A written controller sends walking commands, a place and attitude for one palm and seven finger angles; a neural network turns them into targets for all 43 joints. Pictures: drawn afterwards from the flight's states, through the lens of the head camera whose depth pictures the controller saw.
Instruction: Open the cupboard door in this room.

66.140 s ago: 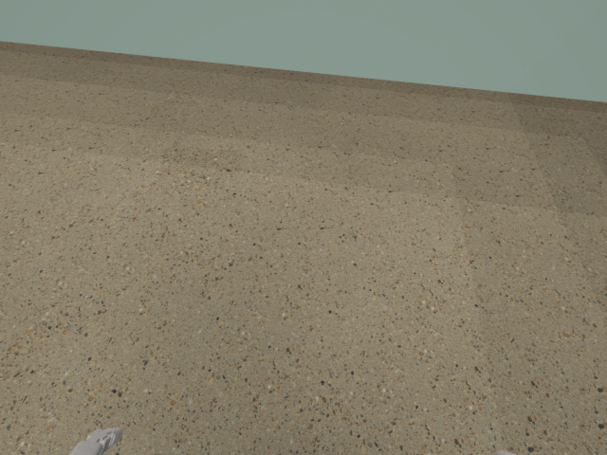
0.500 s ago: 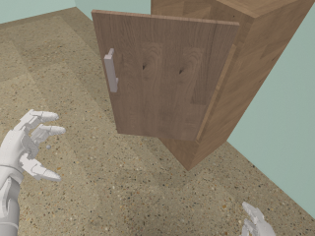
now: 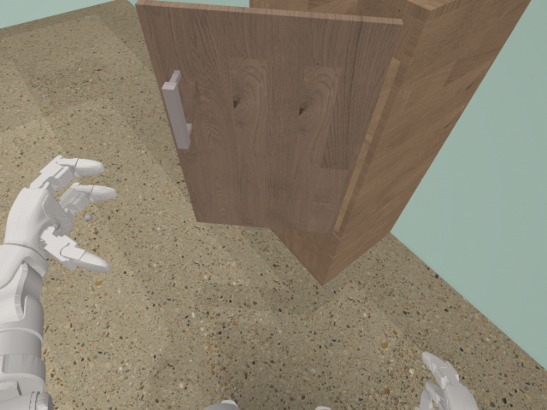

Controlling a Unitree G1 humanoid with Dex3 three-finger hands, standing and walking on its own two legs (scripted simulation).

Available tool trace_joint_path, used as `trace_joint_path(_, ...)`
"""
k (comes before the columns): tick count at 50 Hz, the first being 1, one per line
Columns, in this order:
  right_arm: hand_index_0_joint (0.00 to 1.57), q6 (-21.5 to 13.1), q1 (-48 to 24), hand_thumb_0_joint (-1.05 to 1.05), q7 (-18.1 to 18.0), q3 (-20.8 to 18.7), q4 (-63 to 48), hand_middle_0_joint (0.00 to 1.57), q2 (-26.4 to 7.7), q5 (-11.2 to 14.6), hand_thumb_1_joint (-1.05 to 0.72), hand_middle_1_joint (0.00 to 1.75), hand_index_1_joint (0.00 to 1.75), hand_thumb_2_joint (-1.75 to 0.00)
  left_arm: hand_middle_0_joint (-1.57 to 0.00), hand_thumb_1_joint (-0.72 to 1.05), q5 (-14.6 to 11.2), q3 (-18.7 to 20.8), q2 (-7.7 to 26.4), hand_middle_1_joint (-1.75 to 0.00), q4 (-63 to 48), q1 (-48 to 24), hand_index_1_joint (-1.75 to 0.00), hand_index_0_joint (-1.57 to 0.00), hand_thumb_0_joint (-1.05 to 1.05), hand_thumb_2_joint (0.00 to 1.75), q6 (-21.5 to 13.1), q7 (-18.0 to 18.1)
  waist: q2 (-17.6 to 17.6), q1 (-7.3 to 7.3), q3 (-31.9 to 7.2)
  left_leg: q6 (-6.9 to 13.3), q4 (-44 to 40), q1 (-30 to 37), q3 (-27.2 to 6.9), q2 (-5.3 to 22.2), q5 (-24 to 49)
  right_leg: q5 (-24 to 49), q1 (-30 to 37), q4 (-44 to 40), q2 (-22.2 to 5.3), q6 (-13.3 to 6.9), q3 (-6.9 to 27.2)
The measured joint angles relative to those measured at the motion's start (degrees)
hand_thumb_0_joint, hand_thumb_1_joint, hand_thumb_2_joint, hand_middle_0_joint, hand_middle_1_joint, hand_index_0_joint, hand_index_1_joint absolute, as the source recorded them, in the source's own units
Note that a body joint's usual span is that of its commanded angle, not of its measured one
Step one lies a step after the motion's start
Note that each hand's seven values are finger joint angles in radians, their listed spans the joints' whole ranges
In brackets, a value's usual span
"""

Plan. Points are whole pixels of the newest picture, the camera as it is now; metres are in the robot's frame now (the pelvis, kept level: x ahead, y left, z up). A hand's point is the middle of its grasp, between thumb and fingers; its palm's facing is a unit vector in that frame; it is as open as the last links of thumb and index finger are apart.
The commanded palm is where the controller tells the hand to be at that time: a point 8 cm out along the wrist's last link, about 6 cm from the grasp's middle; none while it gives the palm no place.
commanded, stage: move the hooked fingers beside the handle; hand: left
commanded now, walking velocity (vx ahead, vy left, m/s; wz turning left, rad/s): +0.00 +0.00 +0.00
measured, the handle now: (180, 111) +0.60 +0.20 +0.07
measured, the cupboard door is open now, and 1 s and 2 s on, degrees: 47 47 47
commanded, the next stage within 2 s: none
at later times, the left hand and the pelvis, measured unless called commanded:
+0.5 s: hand (113, 176) +0.42 +0.27 +0.08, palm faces -0.04 -1.00 +0.00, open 14.0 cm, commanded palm +0.40 +0.32 +0.08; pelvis +0.01 +0.01 +0.00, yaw -2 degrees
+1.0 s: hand (132, 142) +0.50 +0.26 +0.08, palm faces -0.04 -1.00 +0.00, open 14.0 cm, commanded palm +0.49 +0.31 +0.07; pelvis +0.01 +0.02 -0.01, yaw -3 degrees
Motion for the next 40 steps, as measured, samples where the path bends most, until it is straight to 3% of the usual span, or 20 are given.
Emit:
trace_joint_path(13, 0.20, 3.3, 4.6, 0.01, 1.4, -1.1, -0.2, 0.20, -0.8, 0.0, -0.91, 0.30, 0.30, -0.90, -0.30, -0.50, 1.0, 3.4, 3.3, -1.20, 8.7, -4.9, -1.20, -0.30, -0.01, 0.30, -1.3, -0.3, -0.1, -2.08, -1.4, 0.0, 0.1, -2.0, 1.7, 0.8, -0.8, -0.3, -2.9, 0.6, 0.8, 0.0, 1.7)
trace_joint_path(23, 0.20, 5.5, 4.9, 0.01, 1.5, -1.3, 0.9, 0.20, -0.5, -0.2, -0.91, 0.30, 0.30, -0.90, -0.30, -0.50, 2.5, 2.4, 3.6, -1.20, 13.6, -11.9, -1.20, -0.30, -0.01, 0.30, -4.1, -0.5, -0.5, -2.84, -1.6, 0.3, 1.3, -4.4, 1.3, 0.7, -1.2, -0.4, -4.8, 1.1, 0.7, 0.3, 1.3)
trace_joint_path(29, 0.20, 6.7, 4.7, 0.01, 1.9, -1.2, 0.0, 0.20, -0.2, -0.5, -0.91, 0.30, 0.30, -0.90, -0.30, -0.50, 4.1, 2.2, 4.6, -1.20, 17.6, -15.8, -1.20, -0.30, -0.01, 0.30, -3.7, 0.9, -0.3, -3.86, -2.1, 0.7, 1.6, -5.4, 1.7, 0.6, -1.4, -0.4, -5.9, 1.3, 0.6, 0.7, 1.7)
trace_joint_path(40, 0.20, 9.4, 5.7, 0.01, 2.6, -0.7, 0.4, 0.20, 0.0, -1.2, -0.91, 0.30, 0.30, -0.90, -0.30, -0.50, 6.7, 1.9, 6.7, -1.20, 24.5, -23.4, -1.20, -0.30, -0.01, 0.30, -5.9, 2.8, -0.4, -5.03, -1.8, 1.2, 3.7, -9.0, 1.7, 0.5, -2.0, -0.7, -9.1, 2.8, 0.4, 1.2, 1.7)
